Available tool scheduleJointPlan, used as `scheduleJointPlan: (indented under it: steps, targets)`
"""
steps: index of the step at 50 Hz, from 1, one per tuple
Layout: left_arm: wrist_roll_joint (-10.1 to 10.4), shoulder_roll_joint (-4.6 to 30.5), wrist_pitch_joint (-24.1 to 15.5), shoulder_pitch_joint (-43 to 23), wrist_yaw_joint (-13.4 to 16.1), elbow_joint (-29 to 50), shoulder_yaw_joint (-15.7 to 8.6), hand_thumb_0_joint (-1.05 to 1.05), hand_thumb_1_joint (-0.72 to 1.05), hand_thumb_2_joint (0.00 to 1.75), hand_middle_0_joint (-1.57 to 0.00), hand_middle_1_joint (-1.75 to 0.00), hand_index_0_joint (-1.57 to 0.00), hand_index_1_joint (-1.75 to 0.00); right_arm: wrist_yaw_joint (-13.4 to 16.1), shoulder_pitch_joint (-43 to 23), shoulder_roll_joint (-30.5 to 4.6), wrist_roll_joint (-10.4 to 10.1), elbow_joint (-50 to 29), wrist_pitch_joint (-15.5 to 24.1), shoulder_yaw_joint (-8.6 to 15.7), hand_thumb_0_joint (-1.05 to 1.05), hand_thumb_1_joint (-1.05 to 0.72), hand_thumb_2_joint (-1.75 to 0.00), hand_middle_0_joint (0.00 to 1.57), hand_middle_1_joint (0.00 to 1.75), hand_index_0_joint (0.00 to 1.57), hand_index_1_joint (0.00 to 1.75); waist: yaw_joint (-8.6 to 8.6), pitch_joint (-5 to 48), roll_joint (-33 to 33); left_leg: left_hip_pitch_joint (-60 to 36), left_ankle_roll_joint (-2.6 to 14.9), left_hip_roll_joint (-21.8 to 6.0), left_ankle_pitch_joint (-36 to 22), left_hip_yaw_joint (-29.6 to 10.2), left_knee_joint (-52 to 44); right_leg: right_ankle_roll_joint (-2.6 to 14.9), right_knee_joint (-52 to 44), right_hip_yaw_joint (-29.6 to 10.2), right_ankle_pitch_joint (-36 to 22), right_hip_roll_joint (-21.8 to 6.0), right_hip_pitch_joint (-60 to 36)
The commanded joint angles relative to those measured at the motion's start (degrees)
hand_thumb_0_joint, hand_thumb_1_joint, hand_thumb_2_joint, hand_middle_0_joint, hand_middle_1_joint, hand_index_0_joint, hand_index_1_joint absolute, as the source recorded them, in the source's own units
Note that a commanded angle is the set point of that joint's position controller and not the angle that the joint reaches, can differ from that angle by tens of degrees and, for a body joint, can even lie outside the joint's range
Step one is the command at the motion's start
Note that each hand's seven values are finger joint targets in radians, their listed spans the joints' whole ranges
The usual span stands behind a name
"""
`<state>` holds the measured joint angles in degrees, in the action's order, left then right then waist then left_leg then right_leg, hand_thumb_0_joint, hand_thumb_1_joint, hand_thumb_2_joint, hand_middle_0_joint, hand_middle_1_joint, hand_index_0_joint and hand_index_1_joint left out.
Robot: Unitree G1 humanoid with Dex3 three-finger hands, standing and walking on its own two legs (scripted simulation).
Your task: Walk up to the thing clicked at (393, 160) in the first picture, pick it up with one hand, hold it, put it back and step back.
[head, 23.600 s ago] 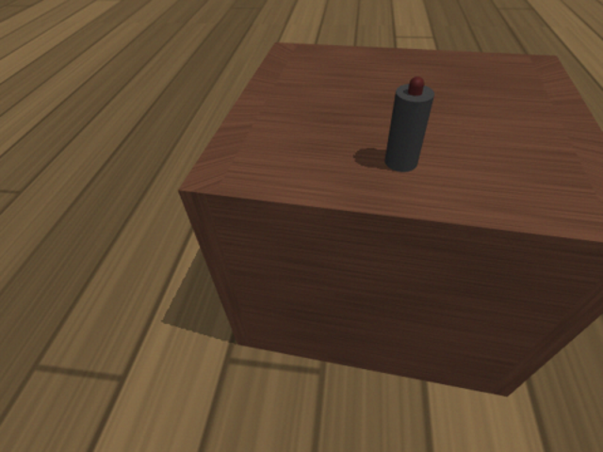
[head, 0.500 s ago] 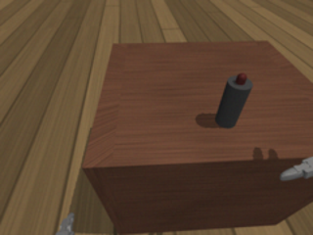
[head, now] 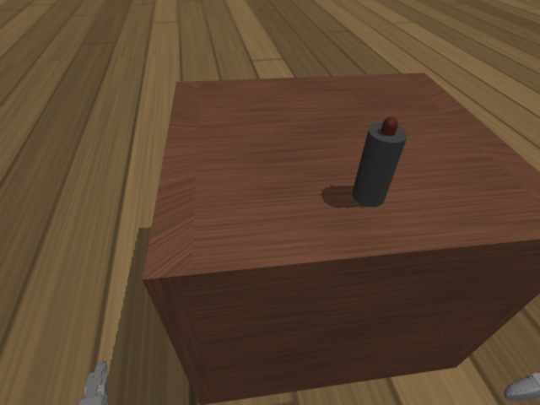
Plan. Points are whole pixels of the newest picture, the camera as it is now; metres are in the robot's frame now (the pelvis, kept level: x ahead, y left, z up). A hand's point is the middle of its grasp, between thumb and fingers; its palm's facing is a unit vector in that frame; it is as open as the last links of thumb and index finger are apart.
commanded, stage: sink last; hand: right
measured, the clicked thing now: (379, 161) +0.55 -0.22 +0.08
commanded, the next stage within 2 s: home in 0.08 s
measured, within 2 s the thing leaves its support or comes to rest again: neither
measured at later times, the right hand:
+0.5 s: hand (478, 354) +0.18 -0.24 +0.05, palm faces +0.27 +0.90 -0.35, open 17.4 cm
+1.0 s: hand (395, 380) +0.20 -0.18 -0.09, palm faces +0.08 +0.97 -0.22, open 17.3 cm
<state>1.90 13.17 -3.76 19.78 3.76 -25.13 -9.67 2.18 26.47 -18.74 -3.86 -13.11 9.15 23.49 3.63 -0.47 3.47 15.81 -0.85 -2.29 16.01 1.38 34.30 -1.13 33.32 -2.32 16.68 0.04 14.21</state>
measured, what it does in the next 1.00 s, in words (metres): stands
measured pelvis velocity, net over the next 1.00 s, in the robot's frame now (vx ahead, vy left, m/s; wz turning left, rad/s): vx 0.02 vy -0.01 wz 0.03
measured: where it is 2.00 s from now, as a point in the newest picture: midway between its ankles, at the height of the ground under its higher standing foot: outside the picture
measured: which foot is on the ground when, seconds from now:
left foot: down 0.00-1.00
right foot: down 0.00-1.00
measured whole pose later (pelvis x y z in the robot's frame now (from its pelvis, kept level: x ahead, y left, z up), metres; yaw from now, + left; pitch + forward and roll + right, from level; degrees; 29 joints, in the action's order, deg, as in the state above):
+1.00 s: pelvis +0.02 -0.01 +0.01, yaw +1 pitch +0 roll +0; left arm -0.5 11.5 -5.7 11.9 2.9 -40.1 0.4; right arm 4.7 13.2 -9.4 0.2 32.3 6.1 1.2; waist 0.1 -2.4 0.0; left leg 14.3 -1.3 -1.4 14.3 0.2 28.6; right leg -0.7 29.6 -1.0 16.6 -0.8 13.1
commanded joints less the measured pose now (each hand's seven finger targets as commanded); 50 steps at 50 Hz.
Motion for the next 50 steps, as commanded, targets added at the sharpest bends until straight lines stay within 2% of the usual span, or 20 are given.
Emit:
scheduleJointPlan:
  steps: [1, 3, 5, 7, 10, 16, 24, 28, 30, 35, 36, 38, 39, 40, 42, 45, 47, 48, 49, 50]
  targets:
    - [-0.6, 4.1, -5.4, -3.5, 0.4, 7.3, 0.5, 0.0, -0.52, 0.05, -0.05, -0.04, -0.05, -0.04, 0.7, -6.1, -13.0, 0.4, -10.1, 6.3, 6.1, 0.0, 0.56, -0.05, 0.05, 0.06, 0.05, 0.06, 0.02, 1.6, -2.1, -1.2, 0.51, 0.6, 3.5, 1.2, -9.3, 1.9, -7.7, 4.2, 1.3, 1.3, 2.4]
    - [-0.7, 7.3, -6.3, -4.8, 0.9, 6.8, -2.5, 0.0, -0.52, 0.05, -0.05, -0.05, -0.05, -0.05, 1.0, -7.7, -14.5, 0.2, -12.4, 7.3, 7.1, 0.0, 0.55, -0.06, 0.05, 0.06, 0.05, 0.06, -0.13, 2.5, -0.2, -1.8, 0.76, 0.9, 1.8, 1.6, -8.7, 1.7, -8.5, 3.8, 0.4, 1.1, 1.9]
    - [-0.9, 6.4, -6.6, -4.9, 0.7, 4.4, -1.0, 0.0, -0.53, 0.06, -0.05, -0.05, -0.05, -0.05, 1.2, -6.3, -15.2, 0.4, -11.2, 7.7, 8.0, 0.0, 0.55, -0.06, 0.05, 0.06, 0.05, 0.06, 0.41, 2.2, 1.2, -2.4, 0.95, 1.1, 1.0, 1.7, -9.0, 1.61, -8.9, 3.9, -0.1, 1.3, 2.2]
    - [-0.9, 4.7, -7.2, -6.9, 0.4, 3.9, 0.6, 0.0, -0.52, 0.07, -0.05, -0.05, -0.05, -0.05, 1.0, -6.0, -13.1, 0.4, -10.4, 8.4, 6.1, 0.0, 0.54, -0.06, 0.05, 0.06, 0.05, 0.06, 0.55, -0.9, 1.0, -2.0, 1.0, 1.1, 4.2, 1.8, -10.3, 1.56, -9.8, 3.8, 2.7, 1.3, 3.7]
    - [-1.2, 7.3, -8.2, -8.9, 0.8, 6.2, -1.0, 0.0, -0.45, 0.16, -0.13, -0.13, -0.13, -0.14, 1.2, -6.8, -14.3, 0.3, -8.3, 9.3, 7.5, 0.0, 0.51, -0.08, 0.06, 0.06, 0.06, 0.06, -0.28, -0.5, -2.5, -2.6, 0.63, 0.5, 8.8, 0.6, -13.0, 1.83, -10.1, 3.9, 5.0, 1.2, 3.0]
    - [-1.2, 0.4, -8.4, -9.9, -0.3, 5.3, 7.1, 0.0, 0.03, 0.6, -0.15, -0.21, -0.15, -0.21, -0.2, -2.2, -7.6, 1.0, -1.7, 10.6, -0.3, 0.0, 0.54, -0.06, 0.05, 0.05, 0.05, 0.05, 0.29, -0.9, -4.1, -4.3, 0.45, 0.8, 3.2, 1.1, -13.0, 1.79, -10.7, 4.5, -0.6, 1.0, 1.2]
    - [-1.3, 7.1, -8.5, -8.4, 0.2, 0.5, 1.4, 0.0, 0.67, 0.77, -0.18, -0.26, -0.18, -0.26, -0.7, -3.6, -4.1, 1.8, 5.3, 8.1, -7.7, 0.0, 0.51, -0.08, 0.06, 0.06, 0.06, 0.06, -3.35, 1.0, -4.3, -3.5, 0.63, 2.2, -3.9, 3.0, -11.6, 1.82, -11.9, 3.7, -4.7, 0.4, -2.6]
    - [-1.4, 3.9, -8.6, -11.8, 0.4, 0.1, 4.6, 0.0, 0.88, 0.89, -0.2, -0.29, -0.2, -0.3, -0.2, -5.5, -2.1, 2.8, 10.6, 6.3, -11.6, 0.0, 0.56, -0.05, 0.05, 0.05, 0.05, 0.05, -3.2, 3.0, -4.0, -4.6, 0.74, 2.1, -4.9, 3.0, -11.6, 1.74, -11.8, 3.3, -5.5, 0.3, -2.7]
    - [-1.5, 2.1, -8.3, -12.4, 0.4, -0.7, 7.1, 0.0, 0.9, 0.9, -0.2, -0.3, -0.2, -0.3, 0.0, -7.0, -0.9, 3.0, 13.4, 5.4, -14.0, 0.0, 0.55, -0.05, 0.05, 0.05, 0.05, 0.05, -3.13, 4.3, -2.1, -5.4, 0.89, 2.0, -8.0, 2.8, -10.7, 1.42, -11.1, 3.4, -8.6, 0.2, -3.1]
    - [-1.6, 1.1, -7.7, -13.8, 0.6, -3.2, 8.4, 0.0, 0.9, 0.9, -0.2, -0.3, -0.2, -0.3, 0.1, -10.9, 2.0, 3.6, 26.2, 3.3, -19.2, 0.0, 0.52, -0.07, 0.06, 0.06, 0.06, 0.06, -4.11, 4.1, -2.0, -5.1, 0.88, 1.9, -8.2, 2.4, -10.7, 1.42, -10.2, 3.8, -7.9, 0.3, -1.3]
    - [-1.7, 3.1, -7.7, -13.2, 0.6, -3.4, 7.2, 0.0, 0.9, 0.9, -0.2, -0.3, -0.2, -0.3, 0.4, -10.0, 0.6, 3.9, 27.7, 2.8, -18.0, 0.0, 0.51, -0.08, 0.06, 0.06, 0.06, 0.06, -3.52, 6.2, -1.8, -5.9, 1.03, 2.1, -10.0, 2.7, -9.9, 1.14, -10.2, 3.5, -10.2, 0.1, -2.1]
    - [-1.7, 3.2, -7.1, -12.8, 0.5, -3.0, 7.3, 0.0, 0.9, 0.9, -0.2, -0.3, -0.2, -0.3, 0.5, -12.9, 0.5, 3.8, 31.2, 2.0, -19.0, 0.0, 0.49, -0.09, 0.06, 0.06, 0.06, 0.06, -4.28, 6.3, -1.9, -6.4, 0.83, 1.9, -11.6, 2.4, -10.0, 1.22, -9.6, 3.8, -11.5, 0.3, -2.0]
    - [-2.6, 6.6, -6.4, -10.2, 0.5, -8.1, 6.7, 0.0, 0.9, 0.9, -0.2, -0.3, -0.2, -0.3, 2.4, -13.6, -3.4, 3.9, 29.2, 2.4, -12.0, 0.0, 0.54, -0.06, 0.05, 0.05, 0.05, 0.05, -1.63, 6.0, -1.1, -6.8, 1.17, 2.2, -10.9, 1.8, -9.5, 1.13, -8.9, 3.8, -10.6, 0.7, -1.1]
    - [-2.5, 5.6, -6.2, -11.2, 0.4, -7.2, 7.4, 0.0, 0.9, 0.9, -0.2, -0.3, -0.2, -0.3, 2.0, -12.6, 1.0, 4.3, 33.4, 2.0, -17.8, 0.0, 0.52, -0.07, 0.06, 0.06, 0.06, 0.06, -3.57, 4.2, -1.7, -6.2, 1.04, 2.2, -10.5, 1.6, -9.7, 1.17, -9.0, 4.3, -9.9, 0.7, -0.8]
    - [-2.4, 4.7, -6.2, -11.6, 0.0, -7.1, 7.9, 0.0, 0.9, 0.9, -0.2, -0.3, -0.2, -0.3, 2.3, -15.2, 2.9, 4.2, 34.7, 1.4, -19.5, 0.0, 0.54, -0.06, 0.05, 0.05, 0.05, 0.05, -3.81, 4.9, -1.8, -5.9, 1.11, 2.3, -10.6, 1.7, -9.3, 1.11, -8.9, 4.3, -9.8, 0.6, -0.9]
    - [-2.4, 5.5, -5.3, -11.4, -0.1, -7.3, 7.6, 0.0, 0.9, 0.9, -0.2, -0.3, -0.2, -0.3, 3.2, -17.5, 1.5, 4.1, 36.0, 0.9, -18.3, 0.0, 0.53, -0.07, 0.06, 0.06, 0.06, 0.06, -3.07, 7.2, -1.3, -6.5, 1.44, 2.6, -13.7, 1.9, -8.2, 0.62, -8.3, 3.9, -13.8, 0.0, -1.6]
    - [-2.4, 5.2, -4.9, -11.3, -0.2, -6.6, 7.6, 0.0, 0.9, 0.9, -0.2, -0.3, -0.2, -0.3, 3.2, -17.9, 2.9, 4.0, 35.5, 0.6, -20.1, 0.0, 0.54, -0.06, 0.05, 0.06, 0.05, 0.06, -3.36, 9.4, -2.4, -7.6, 1.29, 2.6, -15.7, 1.8, -8.1, 0.74, -7.7, 4.0, -15.8, 0.1, -2.8]
    - [-2.3, 5.4, -4.6, -11.1, -0.2, -6.9, 7.5, 0.0, 0.9, 0.9, -0.2, -0.3, -0.2, -0.3, 3.4, -16.1, 2.4, 4.0, 37.1, 0.0, -19.3, 0.0, 0.54, -0.06, 0.05, 0.05, 0.05, 0.05, -3.09, 8.7, -2.5, -7.6, 1.25, 2.6, -16.1, 1.8, -8.0, 0.73, -7.7, 4.1, -16.3, 0.1, -2.5]
    - [-2.2, 5.2, -4.3, -11.6, -0.4, -6.6, 7.6, 0.0, 0.9, 0.9, -0.2, -0.3, -0.2, -0.3, 3.3, -16.9, 3.8, 3.8, 36.3, -0.1, -20.9, 0.0, 0.53, -0.06, 0.05, 0.06, 0.05, 0.06, -3.4, 7.3, -2.3, -7.0, 1.21, 2.6, -15.4, 1.8, -8.4, 0.83, -7.9, 4.3, -15.1, 0.2, -2.1]
    - [-2.2, 5.6, -4.2, -11.2, -0.4, -6.9, 7.3, 0.0, 0.9, 0.9, -0.2, -0.3, -0.2, -0.3, 3.6, -17.7, 2.5, 3.9, 35.8, -0.1, -19.6, 0.0, 0.53, -0.07, 0.06, 0.06, 0.05, 0.06, -3.17, 6.8, -2.4, -6.9, 1.23, 2.7, -15.0, 2.0, -8.3, 0.79, -8.1, 4.1, -14.8, 0.0, -1.6]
